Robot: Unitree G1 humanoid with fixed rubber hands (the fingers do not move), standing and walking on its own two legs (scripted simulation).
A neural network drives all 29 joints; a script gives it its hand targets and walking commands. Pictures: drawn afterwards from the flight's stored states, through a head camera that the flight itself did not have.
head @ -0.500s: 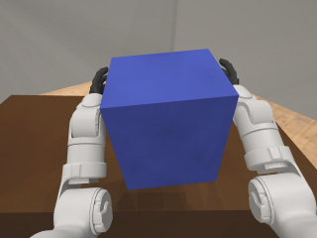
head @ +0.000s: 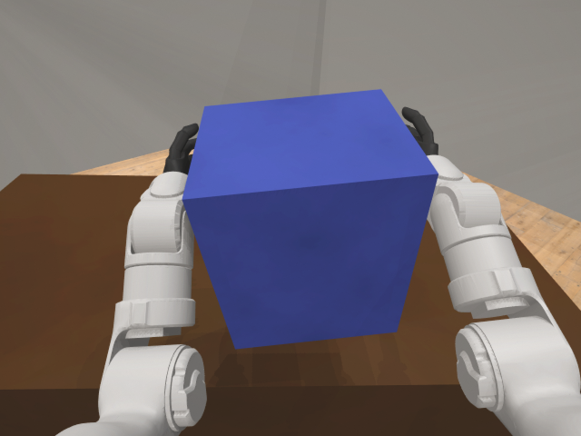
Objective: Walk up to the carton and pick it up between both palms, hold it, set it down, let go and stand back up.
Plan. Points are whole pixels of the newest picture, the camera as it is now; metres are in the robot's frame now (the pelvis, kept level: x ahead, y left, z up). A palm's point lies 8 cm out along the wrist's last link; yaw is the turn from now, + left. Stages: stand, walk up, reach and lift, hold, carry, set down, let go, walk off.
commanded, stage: hold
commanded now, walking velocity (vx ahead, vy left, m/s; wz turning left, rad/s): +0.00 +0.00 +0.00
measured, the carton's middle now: (305, 224) +0.34 +0.00 +0.20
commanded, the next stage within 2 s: none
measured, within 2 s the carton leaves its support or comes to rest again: neither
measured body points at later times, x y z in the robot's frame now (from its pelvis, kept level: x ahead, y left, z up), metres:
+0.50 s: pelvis +0.00 +0.00 +0.00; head -0.07 +0.02 +0.44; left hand +0.39 +0.16 +0.24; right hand +0.39 -0.15 +0.27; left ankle +0.03 +0.12 -0.74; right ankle +0.03 -0.15 -0.74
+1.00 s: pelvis +0.00 +0.00 +0.00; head -0.07 +0.02 +0.44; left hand +0.38 +0.16 +0.24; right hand +0.39 -0.15 +0.27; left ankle +0.03 +0.12 -0.74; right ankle +0.03 -0.15 -0.74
